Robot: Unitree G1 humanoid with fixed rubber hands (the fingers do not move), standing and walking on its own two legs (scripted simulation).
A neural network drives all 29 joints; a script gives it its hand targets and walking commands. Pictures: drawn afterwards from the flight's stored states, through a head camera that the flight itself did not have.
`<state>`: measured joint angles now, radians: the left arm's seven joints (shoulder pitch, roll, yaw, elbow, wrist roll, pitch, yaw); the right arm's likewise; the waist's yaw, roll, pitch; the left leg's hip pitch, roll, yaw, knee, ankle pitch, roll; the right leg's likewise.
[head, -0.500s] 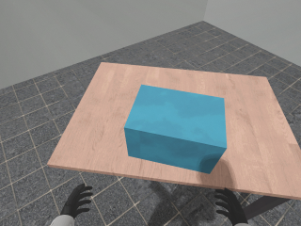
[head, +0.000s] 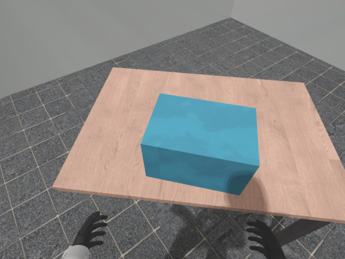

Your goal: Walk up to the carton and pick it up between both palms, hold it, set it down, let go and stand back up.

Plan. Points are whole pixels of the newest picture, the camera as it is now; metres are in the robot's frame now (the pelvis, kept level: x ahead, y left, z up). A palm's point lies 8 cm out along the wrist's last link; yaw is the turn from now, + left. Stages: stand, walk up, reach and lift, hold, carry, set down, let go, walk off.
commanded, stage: let go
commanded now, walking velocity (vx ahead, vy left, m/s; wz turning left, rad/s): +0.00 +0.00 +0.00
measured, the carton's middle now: (199, 143) +0.45 -0.06 -0.06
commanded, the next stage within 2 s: stand in 0.20 s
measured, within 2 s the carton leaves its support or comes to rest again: neither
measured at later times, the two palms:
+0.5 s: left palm out of the picture +0.08 +0.25 -0.12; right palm out of the picture +0.03 -0.29 -0.13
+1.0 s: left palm (87, 258) +0.14 +0.23 -0.12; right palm out of the picture -0.05 -0.25 -0.15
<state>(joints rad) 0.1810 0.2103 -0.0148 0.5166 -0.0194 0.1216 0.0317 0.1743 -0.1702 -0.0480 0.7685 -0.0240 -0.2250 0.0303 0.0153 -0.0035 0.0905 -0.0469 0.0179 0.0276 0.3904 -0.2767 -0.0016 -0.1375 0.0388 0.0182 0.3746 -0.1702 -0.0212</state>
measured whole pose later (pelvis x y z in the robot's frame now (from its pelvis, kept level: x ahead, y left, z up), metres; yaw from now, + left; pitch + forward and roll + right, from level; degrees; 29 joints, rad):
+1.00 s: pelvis +0.02 +0.01 -0.01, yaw -13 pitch +1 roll +1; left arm 0.35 0.20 0.02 0.77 0.02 0.00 0.02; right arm 0.33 -0.24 -0.07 0.99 -0.03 0.04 -0.02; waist -0.04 0.01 -0.02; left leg -0.11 0.02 0.17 0.48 -0.38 0.02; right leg -0.33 0.10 0.18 0.57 -0.25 -0.01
